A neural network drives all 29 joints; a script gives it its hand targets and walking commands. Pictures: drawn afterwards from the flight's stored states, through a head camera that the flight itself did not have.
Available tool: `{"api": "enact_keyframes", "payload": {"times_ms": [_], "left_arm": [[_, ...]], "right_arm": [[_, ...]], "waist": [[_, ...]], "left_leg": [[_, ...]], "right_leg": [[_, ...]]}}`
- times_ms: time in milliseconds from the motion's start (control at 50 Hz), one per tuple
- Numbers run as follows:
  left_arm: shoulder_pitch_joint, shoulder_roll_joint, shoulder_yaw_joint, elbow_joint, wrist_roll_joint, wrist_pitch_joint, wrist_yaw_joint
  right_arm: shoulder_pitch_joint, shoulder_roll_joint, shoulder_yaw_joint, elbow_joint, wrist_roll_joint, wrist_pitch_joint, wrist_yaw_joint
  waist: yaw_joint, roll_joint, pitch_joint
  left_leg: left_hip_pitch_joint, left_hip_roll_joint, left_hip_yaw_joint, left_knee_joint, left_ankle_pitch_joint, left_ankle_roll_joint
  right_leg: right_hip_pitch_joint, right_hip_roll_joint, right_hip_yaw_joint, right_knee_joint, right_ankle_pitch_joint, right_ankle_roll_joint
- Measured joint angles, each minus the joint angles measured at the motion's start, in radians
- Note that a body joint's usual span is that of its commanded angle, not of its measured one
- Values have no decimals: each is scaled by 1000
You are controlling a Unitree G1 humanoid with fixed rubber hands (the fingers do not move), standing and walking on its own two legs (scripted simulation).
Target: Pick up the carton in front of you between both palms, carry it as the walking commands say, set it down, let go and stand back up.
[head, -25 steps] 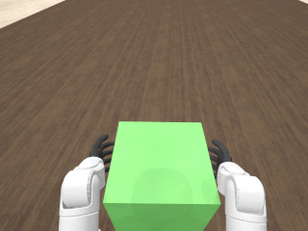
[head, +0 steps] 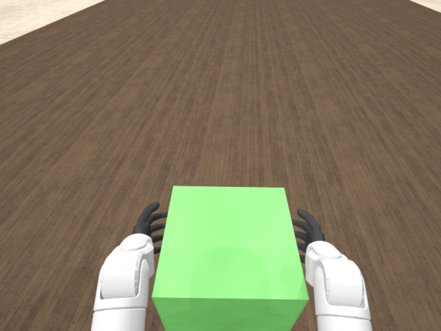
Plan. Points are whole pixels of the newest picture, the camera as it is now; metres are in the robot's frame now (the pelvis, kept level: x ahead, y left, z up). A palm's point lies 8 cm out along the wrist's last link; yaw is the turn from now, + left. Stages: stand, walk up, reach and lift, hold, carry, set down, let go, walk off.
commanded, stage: carry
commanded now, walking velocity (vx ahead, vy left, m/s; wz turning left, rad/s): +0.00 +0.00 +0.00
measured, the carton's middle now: (227, 269) +0.27 +0.00 -0.01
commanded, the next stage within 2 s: hold in 0.58 s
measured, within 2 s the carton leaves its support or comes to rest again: neither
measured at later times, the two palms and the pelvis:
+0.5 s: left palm (145, 245) +0.28 +0.15 +0.05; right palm (311, 252) +0.27 -0.15 +0.05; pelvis -0.02 +0.00 +0.00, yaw +0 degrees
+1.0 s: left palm (147, 252) +0.26 +0.14 +0.06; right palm (322, 268) +0.24 -0.16 +0.06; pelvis -0.05 +0.01 +0.01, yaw -3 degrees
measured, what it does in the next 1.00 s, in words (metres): stands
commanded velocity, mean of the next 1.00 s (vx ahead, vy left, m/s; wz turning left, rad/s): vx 0.00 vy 0.00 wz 0.00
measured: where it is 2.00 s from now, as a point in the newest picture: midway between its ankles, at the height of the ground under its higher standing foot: outside the picture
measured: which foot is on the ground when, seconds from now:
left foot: down 0.00-1.00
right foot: down 0.00-1.00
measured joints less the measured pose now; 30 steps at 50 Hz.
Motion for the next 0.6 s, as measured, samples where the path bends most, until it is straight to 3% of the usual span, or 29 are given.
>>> {"api": "enact_keyframes", "payload": {"times_ms": [340,420,600], "left_arm": [[-126,-24,115,339,104,-311,-42],[-131,-26,118,332,103,-335,-42],[-92,-17,82,264,77,-290,-32]], "right_arm": [[-128,22,-116,347,-96,-317,44],[-134,24,-121,342,-93,-342,44],[-99,16,-84,275,-69,-295,35]], "waist": [[-4,-1,33],[-6,-1,41],[-5,-3,62]], "left_leg": [[-24,0,-4,-19,46,6],[-29,0,-4,-20,49,7],[-5,-6,-15,-25,49,11]], "right_leg": [[-29,1,-3,-6,38,-5],[-35,1,-3,-4,41,-5],[-12,6,10,-7,46,-14]]}}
